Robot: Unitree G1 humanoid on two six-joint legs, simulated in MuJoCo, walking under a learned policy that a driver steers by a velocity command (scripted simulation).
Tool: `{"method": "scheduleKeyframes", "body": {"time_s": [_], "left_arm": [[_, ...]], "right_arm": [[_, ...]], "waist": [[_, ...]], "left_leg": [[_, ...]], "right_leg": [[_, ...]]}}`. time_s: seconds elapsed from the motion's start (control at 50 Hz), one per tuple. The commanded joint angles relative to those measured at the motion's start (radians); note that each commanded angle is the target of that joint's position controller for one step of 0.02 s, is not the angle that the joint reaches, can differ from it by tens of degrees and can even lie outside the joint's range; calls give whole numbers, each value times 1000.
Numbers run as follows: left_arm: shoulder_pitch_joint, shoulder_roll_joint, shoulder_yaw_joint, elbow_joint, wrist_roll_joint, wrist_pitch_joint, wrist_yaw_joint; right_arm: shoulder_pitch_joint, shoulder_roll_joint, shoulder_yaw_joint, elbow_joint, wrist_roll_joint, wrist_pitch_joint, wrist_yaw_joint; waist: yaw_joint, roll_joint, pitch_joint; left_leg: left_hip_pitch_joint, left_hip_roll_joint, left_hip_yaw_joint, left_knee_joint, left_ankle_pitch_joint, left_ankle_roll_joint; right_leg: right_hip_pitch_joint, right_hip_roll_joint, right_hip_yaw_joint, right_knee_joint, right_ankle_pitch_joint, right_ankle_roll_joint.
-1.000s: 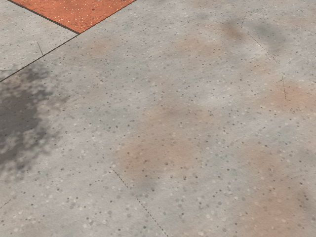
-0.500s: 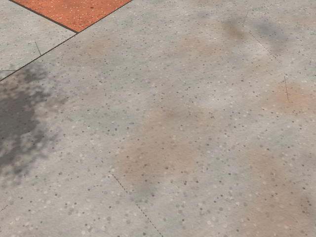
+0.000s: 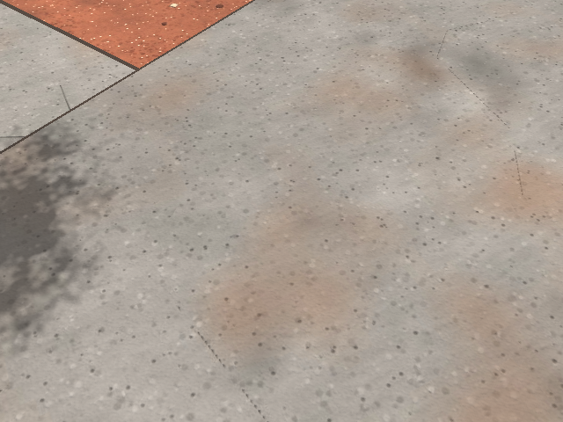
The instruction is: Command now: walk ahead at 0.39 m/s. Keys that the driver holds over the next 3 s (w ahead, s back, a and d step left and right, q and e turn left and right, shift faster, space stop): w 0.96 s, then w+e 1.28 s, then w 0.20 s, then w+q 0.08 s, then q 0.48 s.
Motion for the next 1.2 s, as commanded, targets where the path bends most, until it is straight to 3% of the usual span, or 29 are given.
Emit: {"method": "scheduleKeyframes", "body": {"time_s": [0.02,0.04,0.06,0.08,0.12,0.16,0.18,0.22,0.24,0.26,0.28,0.3,0.32,0.34,0.38,0.44,0.54,0.7,0.76,0.8,0.82,0.84,0.86,0.88,0.9,0.94,0.98,1.04,1.2], "left_arm": [[319,173,44,58,5,-11,5],[366,180,43,82,12,0,9],[356,171,37,78,18,6,13],[328,169,35,71,34,8,19],[117,153,22,10,47,5,27],[-123,183,28,-56,18,0,24],[-132,222,34,-51,-3,-6,18],[-110,262,42,-32,-4,-15,8],[-89,184,27,-21,8,-22,-1],[-24,15,-8,-57,-1,-24,-14],[41,24,-4,-93,-17,-18,-26],[35,76,4,-92,-2,-1,-28],[-7,82,3,-92,18,11,-25],[-13,81,3,-88,28,20,-24],[-17,98,6,-98,25,39,-35],[-109,105,6,-124,18,53,-36],[-343,97,3,-194,15,56,-45],[-562,68,-17,-263,2,44,-45],[-546,77,-16,-271,-3,32,-39],[-394,105,-2,-226,-3,24,-22],[-248,128,11,-180,-3,17,-12],[-80,164,28,-137,14,9,0],[60,259,53,-119,43,9,9],[19,247,55,-113,24,22,-7],[-81,197,45,-123,-6,24,-17],[-187,98,19,-130,-2,9,-24],[-151,62,3,-93,-2,-6,-16],[-70,110,9,-57,-10,-21,-12],[83,142,10,-43,-7,-6,-6]], "right_arm": [[-132,-89,-21,-94,4,-29,14],[-306,-102,-28,-168,-9,-27,16],[-455,-100,-27,-238,-23,-22,8],[-521,-73,-19,-282,-11,-20,6],[-507,-62,-5,-342,7,-14,19],[-294,-69,-6,-287,15,11,55],[-99,-102,-35,-217,25,32,55],[260,-186,-87,-85,15,69,20],[325,-216,-89,-56,-10,65,6],[278,-243,-68,-76,-34,51,2],[75,-250,-57,-105,-23,48,10],[-110,-203,-47,-161,-16,37,18],[-187,-165,-38,-185,-1,19,27],[-195,-163,-35,-181,1,4,29],[-150,-136,-21,-144,-2,-15,24],[-35,-113,-12,-94,1,-25,16],[101,-101,0,-55,8,-18,8],[211,-87,15,-2,-7,-16,-15],[192,-106,13,12,-14,-14,-22],[166,-132,8,16,-16,-13,-27],[146,-146,6,13,-13,-10,-24],[100,-148,7,-5,-1,-13,-19],[113,-80,23,-47,20,-17,-10],[190,-83,11,-34,27,-12,-6],[97,-140,-3,-53,1,-8,-10],[-9,-109,-4,-83,-6,-7,1],[-1,-69,0,-85,-28,17,15],[-75,-64,-1,-122,-32,32,29],[-443,-82,12,-260,-9,38,28]], "waist": [[153,-195,50],[195,-280,146],[201,-173,233],[190,-122,244],[68,-80,247],[-74,-102,172],[-154,-122,75],[-321,-17,-104],[-323,118,-113],[-215,311,-116],[-65,285,-16],[9,141,98],[16,28,130],[31,14,96],[49,84,61],[34,53,70],[-29,27,87],[-84,68,115],[-55,79,101],[10,104,21],[71,103,-49],[154,90,-131],[167,-66,-264],[98,-155,-304],[66,-29,-136],[8,20,38],[-39,-9,57],[-49,-27,69],[50,-72,74]], "left_leg": [[-478,-40,81,326,459,29],[-780,-27,123,532,-69,19],[-952,46,75,586,-192,24],[-1023,84,31,619,-234,25],[-832,137,5,366,-124,32],[-174,78,87,-29,265,9],[152,-5,156,-31,436,-3],[447,-43,212,-53,318,-12],[471,71,70,-136,163,-6],[330,323,-458,-417,-148,53],[196,388,-823,-687,-307,94],[58,415,-731,-670,-317,118],[-46,363,-562,-622,-117,123],[-84,306,-428,-598,46,108],[-98,251,-266,-604,287,99],[-4,227,-175,-629,461,103],[164,221,-100,-660,620,87],[323,218,-30,-612,911,84],[368,233,-5,-526,1159,80],[372,234,9,-352,1425,62],[337,226,16,-197,1417,59],[165,206,29,7,1216,56],[-109,100,90,364,701,34],[-370,-44,62,617,35,24],[-446,37,2,610,136,41],[-401,98,14,501,242,36],[-324,127,26,415,264,12],[-366,139,69,314,312,-28],[-409,94,112,-76,548,-83]], "right_leg": [[389,-216,401,-235,688,-236],[470,-373,585,-342,761,-309],[475,-412,601,-336,743,-314],[462,-425,570,-341,709,-291],[215,-364,408,-482,498,-175],[-179,-209,166,-577,359,-89],[-261,-199,130,-531,515,-80],[-223,-116,-15,-77,824,-34],[-305,-45,-37,291,482,-14],[-408,82,51,665,1,-16],[-504,55,109,707,98,-47],[-505,-37,31,695,222,-52],[-449,-85,4,633,300,-50],[-378,-109,10,576,318,-48],[-313,-130,-6,494,336,-41],[-404,-135,-40,414,389,-26],[-580,-131,-95,235,507,7],[-536,-63,-168,-88,553,-8],[-434,-22,-191,-167,468,-51],[-240,35,-204,-195,390,-89],[-75,41,-192,-249,416,-114],[184,-49,-101,-278,431,-157],[453,-327,251,-287,333,-245],[536,-476,632,-407,349,-360],[387,-420,503,-459,277,-319],[125,-336,294,-544,384,-254],[17,-262,184,-574,486,-205],[0,-224,126,-589,628,-209],[99,-172,113,-537,792,-158]]}}
Next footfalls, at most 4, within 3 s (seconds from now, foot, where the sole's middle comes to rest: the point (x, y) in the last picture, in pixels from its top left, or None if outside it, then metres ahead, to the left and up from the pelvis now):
0.24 left None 0.26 0.14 -0.74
0.84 right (289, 392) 0.58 0.02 -0.74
1.36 left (230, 283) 0.88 0.18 -0.74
1.92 right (331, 236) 1.05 -0.11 -0.74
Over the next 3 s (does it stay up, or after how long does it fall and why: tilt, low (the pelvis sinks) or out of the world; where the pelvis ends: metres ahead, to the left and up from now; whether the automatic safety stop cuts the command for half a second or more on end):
stays up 1.34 -0.28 0.03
